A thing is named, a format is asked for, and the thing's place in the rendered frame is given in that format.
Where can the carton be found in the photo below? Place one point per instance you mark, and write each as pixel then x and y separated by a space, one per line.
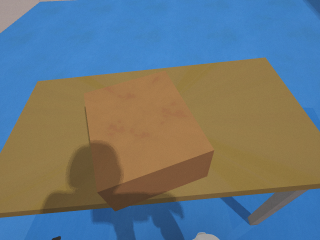
pixel 144 140

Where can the table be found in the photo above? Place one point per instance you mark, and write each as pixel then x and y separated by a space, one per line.
pixel 263 141

